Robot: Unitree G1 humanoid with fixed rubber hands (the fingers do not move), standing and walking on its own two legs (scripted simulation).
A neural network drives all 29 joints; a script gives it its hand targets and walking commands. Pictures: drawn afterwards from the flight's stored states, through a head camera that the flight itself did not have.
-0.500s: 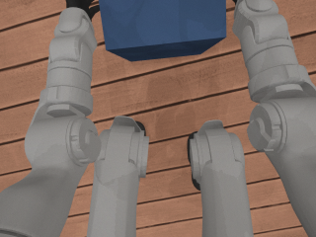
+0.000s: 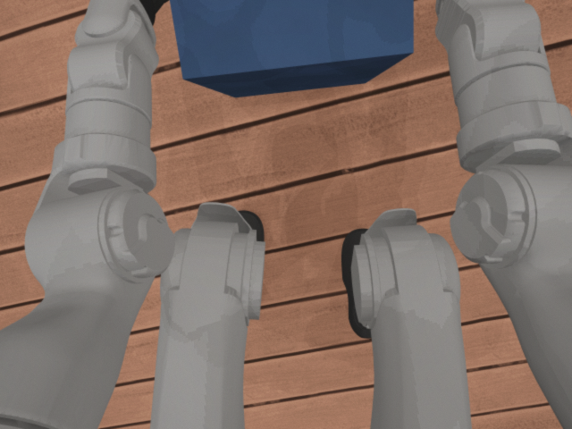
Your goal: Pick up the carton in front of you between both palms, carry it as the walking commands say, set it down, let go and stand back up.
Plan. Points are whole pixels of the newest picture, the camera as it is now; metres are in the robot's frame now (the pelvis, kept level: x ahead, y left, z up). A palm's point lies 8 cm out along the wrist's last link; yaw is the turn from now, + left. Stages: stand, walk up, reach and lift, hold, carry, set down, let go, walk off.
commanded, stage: set down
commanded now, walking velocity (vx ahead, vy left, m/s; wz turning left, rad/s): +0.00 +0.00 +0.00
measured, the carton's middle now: out of the picture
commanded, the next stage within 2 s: let go in 1.44 s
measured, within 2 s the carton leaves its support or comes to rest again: neither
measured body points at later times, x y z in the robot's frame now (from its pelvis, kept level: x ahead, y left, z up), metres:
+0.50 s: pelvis +0.00 +0.01 -0.01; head +0.37 +0.01 +0.24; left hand +0.56 +0.23 -0.16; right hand +0.59 -0.16 -0.16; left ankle +0.12 +0.12 -0.34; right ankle +0.09 -0.10 -0.34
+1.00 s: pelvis +0.01 +0.01 +0.11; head +0.35 +0.01 +0.40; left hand +0.56 +0.23 +0.00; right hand +0.60 -0.16 +0.00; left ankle +0.12 +0.12 -0.34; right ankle +0.09 -0.10 -0.34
